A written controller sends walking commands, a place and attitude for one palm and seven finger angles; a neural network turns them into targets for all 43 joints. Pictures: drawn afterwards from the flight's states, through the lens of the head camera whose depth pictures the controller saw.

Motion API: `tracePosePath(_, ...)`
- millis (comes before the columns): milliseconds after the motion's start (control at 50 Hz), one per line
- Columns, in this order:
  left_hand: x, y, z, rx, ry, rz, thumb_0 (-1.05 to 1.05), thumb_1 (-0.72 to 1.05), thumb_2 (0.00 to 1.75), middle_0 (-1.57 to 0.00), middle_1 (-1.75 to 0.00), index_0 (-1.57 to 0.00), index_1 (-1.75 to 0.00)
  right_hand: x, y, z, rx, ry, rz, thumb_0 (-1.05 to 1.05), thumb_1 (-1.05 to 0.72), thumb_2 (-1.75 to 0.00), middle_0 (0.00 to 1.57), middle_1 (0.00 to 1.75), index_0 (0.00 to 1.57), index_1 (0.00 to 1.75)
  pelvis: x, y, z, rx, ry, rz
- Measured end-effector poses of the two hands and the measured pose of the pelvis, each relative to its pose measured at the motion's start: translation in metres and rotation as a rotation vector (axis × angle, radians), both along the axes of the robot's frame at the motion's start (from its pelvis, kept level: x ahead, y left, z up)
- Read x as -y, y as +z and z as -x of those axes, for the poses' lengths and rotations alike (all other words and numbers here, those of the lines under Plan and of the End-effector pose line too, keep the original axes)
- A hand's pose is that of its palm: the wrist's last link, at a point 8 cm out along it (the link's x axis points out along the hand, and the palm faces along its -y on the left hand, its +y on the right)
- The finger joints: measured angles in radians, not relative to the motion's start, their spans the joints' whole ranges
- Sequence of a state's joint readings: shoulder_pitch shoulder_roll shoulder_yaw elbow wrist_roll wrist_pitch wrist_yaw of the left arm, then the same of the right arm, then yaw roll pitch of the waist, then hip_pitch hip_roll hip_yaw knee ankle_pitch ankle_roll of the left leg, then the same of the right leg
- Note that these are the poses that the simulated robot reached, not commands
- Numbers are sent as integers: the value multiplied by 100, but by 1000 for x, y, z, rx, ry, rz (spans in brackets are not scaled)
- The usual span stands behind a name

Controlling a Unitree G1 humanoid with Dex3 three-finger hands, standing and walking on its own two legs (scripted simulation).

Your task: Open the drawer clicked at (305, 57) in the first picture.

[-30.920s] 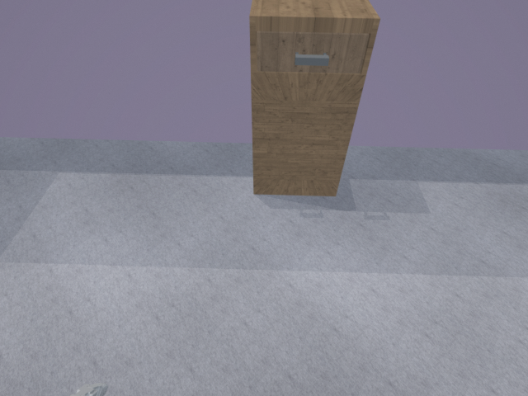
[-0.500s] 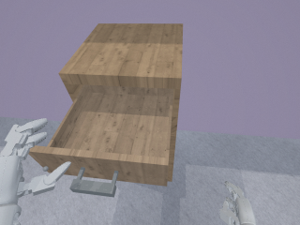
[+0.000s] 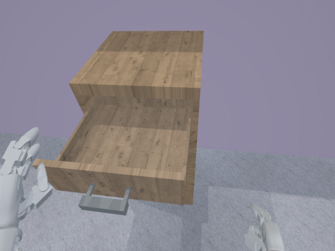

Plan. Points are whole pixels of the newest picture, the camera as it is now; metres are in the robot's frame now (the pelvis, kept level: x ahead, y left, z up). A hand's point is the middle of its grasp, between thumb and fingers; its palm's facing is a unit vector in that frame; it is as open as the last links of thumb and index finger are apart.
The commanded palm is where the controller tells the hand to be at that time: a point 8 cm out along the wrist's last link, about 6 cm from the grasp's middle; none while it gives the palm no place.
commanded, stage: step back with the hand held close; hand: left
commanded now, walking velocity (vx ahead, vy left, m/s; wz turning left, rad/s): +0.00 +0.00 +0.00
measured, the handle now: (107, 196) +0.25 +0.20 -0.02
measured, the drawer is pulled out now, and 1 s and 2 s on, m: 0.29 0.29 0.29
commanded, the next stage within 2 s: stop stepping back and stand still in 1.38 s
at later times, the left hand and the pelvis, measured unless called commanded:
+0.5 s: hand (24, 207) +0.15 +0.26 +0.15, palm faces +0.29 -0.81 -0.52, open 7.4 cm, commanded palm +0.08 +0.31 +0.17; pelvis -0.05 +0.03 -0.01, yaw +0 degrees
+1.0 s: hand out of the picture +0.09 +0.27 +0.16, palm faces +0.37 -0.80 -0.48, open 7.4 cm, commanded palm +0.03 +0.31 +0.17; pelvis -0.11 +0.03 -0.02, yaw +0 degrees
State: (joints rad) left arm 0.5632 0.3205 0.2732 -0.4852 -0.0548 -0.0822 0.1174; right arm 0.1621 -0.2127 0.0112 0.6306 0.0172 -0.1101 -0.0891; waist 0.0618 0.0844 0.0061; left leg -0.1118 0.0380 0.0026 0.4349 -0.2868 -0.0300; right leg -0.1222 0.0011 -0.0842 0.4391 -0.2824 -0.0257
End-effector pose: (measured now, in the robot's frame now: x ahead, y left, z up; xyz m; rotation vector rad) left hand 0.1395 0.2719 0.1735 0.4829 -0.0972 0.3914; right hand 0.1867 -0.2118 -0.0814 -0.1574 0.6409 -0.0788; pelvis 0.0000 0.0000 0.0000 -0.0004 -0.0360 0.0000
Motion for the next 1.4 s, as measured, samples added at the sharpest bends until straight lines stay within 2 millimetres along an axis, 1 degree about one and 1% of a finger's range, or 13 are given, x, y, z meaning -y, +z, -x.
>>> tracePosePath(160, -7, 8, -2, 31, -32, -62, 1, 88, 90, -21, -31, -21, -30, 9, -4, 18, -59, -20, 26, 1, -90, -90, 20, 30, 20, 30, -2, -2, 11, -41, 14, 10)
tracePosePath(260, -7, -1, -2, -17, -91, -64, 1, 89, 90, -21, -31, -21, -30, 15, -5, 35, -108, -70, 56, 1, -90, -90, 20, 30, 20, 30, -12, -2, 19, -68, 6, 4)
tracePosePath(360, -15, -5, 6, -53, -134, -81, 1, 88, 90, -21, -31, -21, -30, 15, -3, 50, -129, -115, 76, 1, -90, -90, 20, 30, 20, 30, -20, -4, 30, -79, 4, 3)
tracePosePath(520, -31, 0, 33, 8, -120, -105, 1, 88, 90, -21, -31, -21, -30, -4, 5, 64, -95, -82, 90, 1, -90, -90, 20, 30, 20, 29, -26, -7, 52, -82, 5, 0)
tracePosePath(720, -29, -2, 71, 94, -81, -59, 1, 88, 90, -21, -31, -21, -30, -19, 4, 81, -44, -6, 77, 1, -90, -90, 20, 30, 20, 30, -26, -13, 80, -74, 13, 19)
tracePosePath(860, -39, 0, 79, 144, -92, -62, 1, 88, 90, -21, -31, -21, -30, -16, 3, 109, -75, -37, 120, 1, -90, -90, 20, 30, 20, 30, -36, -15, 92, -60, 6, 24)
tracePosePath(940, -44, 4, 81, 148, -88, -110, 1, 88, 90, -21, -31, -21, -30, -18, 2, 121, -71, -48, 106, 1, -90, -90, 20, 30, 20, 30, -33, -14, 98, -74, 17, 26)
tracePosePath(1060, -24, 1, 90, 124, -141, -103, 1, 89, 90, -21, -31, -21, -30, -14, -4, 133, -71, -12, 76, 1, -90, -90, 20, 30, 20, 30, -21, -15, 119, -80, -6, 33)
tracePosePath(1140, -5, -1, 107, 100, -198, -81, 1, 89, 90, -21, -31, -21, -30, -5, -5, 144, -62, -16, 60, 1, -90, -90, 20, 30, 20, 30, -14, -16, 135, -67, 0, 40)
tracePosePath(1180, -2, -1, 118, 99, -207, -70, 1, 88, 90, -21, -31, -21, -30, 1, -4, 152, -73, -38, 67, 1, -90, -90, 20, 30, 20, 30, -14, -15, 140, -65, 6, 24)
tracePosePath(1300, -27, -4, 145, 104, -123, -71, 1, 88, 90, -22, -31, -21, -30, 7, 8, 171, -98, -63, 145, 1, -90, -90, 20, 30, 20, 30, -21, -12, 155, -90, 27, 9)
tracePosePath(1360, -38, -12, 156, 107, -89, -67, 1, 88, 90, -21, -31, -21, -30, 2, 7, 180, -94, -50, 156, 1, -90, -90, 20, 30, 20, 29, -22, -14, 174, -79, 39, -4)
tracePosePath(1400, -38, -13, 165, 99, -81, -47, 1, 88, 90, -21, -31, -21, -30, -4, 10, 188, -83, -28, 139, 1, -90, -90, 20, 29, 20, 29, -19, -10, 185, -78, 28, 0)
